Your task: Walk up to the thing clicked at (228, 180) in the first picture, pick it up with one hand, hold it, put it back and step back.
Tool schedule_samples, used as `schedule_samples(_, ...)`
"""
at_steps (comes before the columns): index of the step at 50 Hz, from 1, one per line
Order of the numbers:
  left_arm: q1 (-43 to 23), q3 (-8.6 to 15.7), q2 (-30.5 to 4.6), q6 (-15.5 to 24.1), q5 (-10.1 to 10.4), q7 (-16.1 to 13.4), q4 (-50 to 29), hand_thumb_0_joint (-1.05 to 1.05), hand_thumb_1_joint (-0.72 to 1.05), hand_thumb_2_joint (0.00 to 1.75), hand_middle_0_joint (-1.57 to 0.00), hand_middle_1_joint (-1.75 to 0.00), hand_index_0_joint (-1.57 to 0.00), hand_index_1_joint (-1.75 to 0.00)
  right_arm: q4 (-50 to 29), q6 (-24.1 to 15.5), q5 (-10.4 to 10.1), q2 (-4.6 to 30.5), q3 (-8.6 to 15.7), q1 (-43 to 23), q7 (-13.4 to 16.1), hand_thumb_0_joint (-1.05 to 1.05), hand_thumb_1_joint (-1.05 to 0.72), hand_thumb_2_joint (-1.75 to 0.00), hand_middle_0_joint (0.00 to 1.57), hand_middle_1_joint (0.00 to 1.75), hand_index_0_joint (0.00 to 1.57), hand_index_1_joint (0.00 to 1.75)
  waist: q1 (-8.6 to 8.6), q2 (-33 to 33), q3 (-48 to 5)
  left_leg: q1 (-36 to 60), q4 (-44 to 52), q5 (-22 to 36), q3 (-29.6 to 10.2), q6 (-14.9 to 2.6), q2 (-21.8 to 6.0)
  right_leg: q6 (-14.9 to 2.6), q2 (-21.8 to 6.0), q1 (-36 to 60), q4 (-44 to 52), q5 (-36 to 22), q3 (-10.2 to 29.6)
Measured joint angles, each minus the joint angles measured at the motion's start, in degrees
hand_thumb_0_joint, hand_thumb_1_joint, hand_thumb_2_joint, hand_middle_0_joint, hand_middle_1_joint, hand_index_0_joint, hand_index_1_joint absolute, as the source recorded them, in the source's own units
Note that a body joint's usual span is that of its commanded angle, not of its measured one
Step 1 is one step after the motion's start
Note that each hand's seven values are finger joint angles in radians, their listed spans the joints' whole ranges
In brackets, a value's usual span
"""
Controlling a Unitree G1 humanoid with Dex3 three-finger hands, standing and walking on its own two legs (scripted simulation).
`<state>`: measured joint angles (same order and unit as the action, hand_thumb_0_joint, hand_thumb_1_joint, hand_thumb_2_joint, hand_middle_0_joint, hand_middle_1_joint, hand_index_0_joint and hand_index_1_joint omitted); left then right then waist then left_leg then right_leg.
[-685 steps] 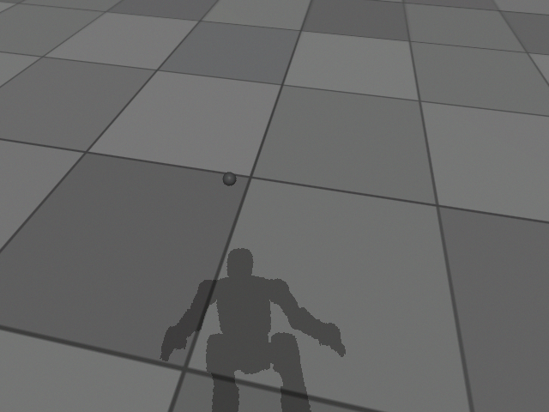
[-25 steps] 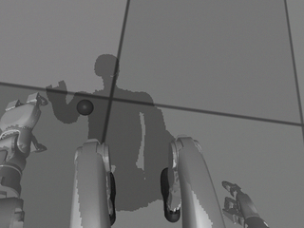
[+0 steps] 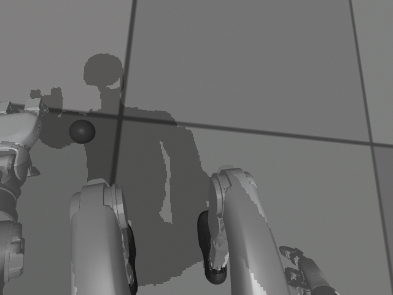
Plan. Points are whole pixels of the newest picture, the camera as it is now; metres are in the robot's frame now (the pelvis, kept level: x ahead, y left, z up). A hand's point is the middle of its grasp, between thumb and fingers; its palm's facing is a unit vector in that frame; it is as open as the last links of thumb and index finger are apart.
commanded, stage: rise first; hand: left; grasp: from above
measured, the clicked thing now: (82, 131) +0.49 +0.24 -0.33
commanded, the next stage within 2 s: none
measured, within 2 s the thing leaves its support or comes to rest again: neither
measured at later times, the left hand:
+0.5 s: hand (39, 138) +0.43 +0.30 -0.19, palm faces -0.44 -0.07 -0.90, open 14.0 cm
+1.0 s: hand (44, 134) +0.44 +0.29 -0.21, palm faces -0.43 -0.07 -0.90, open 14.0 cm
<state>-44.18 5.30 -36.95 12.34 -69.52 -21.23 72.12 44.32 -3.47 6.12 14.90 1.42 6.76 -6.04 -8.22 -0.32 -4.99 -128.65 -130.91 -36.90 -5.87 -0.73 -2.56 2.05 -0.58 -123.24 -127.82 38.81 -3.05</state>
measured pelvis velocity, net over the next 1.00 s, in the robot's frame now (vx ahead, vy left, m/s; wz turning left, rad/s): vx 0.01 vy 0.00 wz -0.03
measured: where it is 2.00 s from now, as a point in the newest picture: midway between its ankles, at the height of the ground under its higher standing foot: (170, 266)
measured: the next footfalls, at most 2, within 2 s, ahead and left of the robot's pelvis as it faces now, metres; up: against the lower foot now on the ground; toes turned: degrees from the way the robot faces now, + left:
none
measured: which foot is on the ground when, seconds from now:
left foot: down 0.00-1.00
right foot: down 0.00-1.00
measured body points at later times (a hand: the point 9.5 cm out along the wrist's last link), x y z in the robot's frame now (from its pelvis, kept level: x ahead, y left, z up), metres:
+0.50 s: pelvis +0.01 -0.01 -0.02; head +0.24 +0.05 +0.36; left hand +0.45 +0.30 -0.14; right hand +0.08 -0.29 -0.14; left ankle +0.09 +0.12 -0.33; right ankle +0.10 -0.13 -0.33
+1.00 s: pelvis +0.01 +0.00 -0.03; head +0.25 +0.06 +0.34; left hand +0.46 +0.29 -0.15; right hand +0.07 -0.29 -0.14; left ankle +0.09 +0.12 -0.33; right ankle +0.10 -0.13 -0.33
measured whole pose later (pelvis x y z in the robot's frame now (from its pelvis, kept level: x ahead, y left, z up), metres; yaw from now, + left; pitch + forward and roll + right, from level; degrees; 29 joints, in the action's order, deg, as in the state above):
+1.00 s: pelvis +0.01 +0.00 -0.03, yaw -2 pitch +33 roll -7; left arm -50.0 7.2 -40.8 12.8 -71.7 -24.7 79.5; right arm 44.1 -3.6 8.9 15.8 -1.2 6.8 -7.8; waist -11.2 -1.2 -2.3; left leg -133.0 -137.5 -38.6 -8.0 0.3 -2.9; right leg 1.6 0.5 -127.9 -133.7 39.6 -4.3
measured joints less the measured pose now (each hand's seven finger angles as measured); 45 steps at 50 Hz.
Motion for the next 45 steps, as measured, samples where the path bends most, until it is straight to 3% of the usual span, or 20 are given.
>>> schedule_samples(8,-1.7,0.1,-0.7,0.9,-1.9,-1.4,2.2,0.0,-0.52,1.0,-0.08,-1.02,-0.09,-1.01,0.1,0.1,1.1,-0.6,-0.5,-0.9,-0.6,0.01,-0.9,-0.91,0.21,0.3,0.2,0.3,-0.23,-0.4,0.5,-1.3,-1.9,-0.6,-0.3,0.29,-0.3,-0.17,0.4,-1.7,-1.9,0.4,-0.1)
schedule_samples(16,-3.1,1.1,-1.4,1.2,-2.5,-2.8,4.4,0.0,-0.52,0.99,-0.08,-1.04,-0.09,-1.02,0.3,0.1,1.8,-0.3,-0.8,-0.7,-0.9,0.01,-0.9,-0.91,0.21,0.3,0.2,0.29,-0.91,-0.7,0.7,-2.5,-3.5,-1.2,-0.7,0.7,-0.4,-0.46,0.6,-3.0,-3.5,0.7,-0.3)
schedule_samples(45,-5.1,2.1,-3.5,0.5,-2.1,-3.4,6.4,0.0,-0.52,1.0,-0.09,-1.05,-0.1,-1.03,-0.2,0.0,2.6,0.7,-2.2,-0.1,-1.7,0.01,-0.9,-0.91,0.21,0.3,0.2,0.29,-2.61,-1.0,2.9,-3.9,-6.2,-2.0,-2.0,1.12,-0.4,-0.62,1.1,-4.4,-5.7,1.0,-1.1)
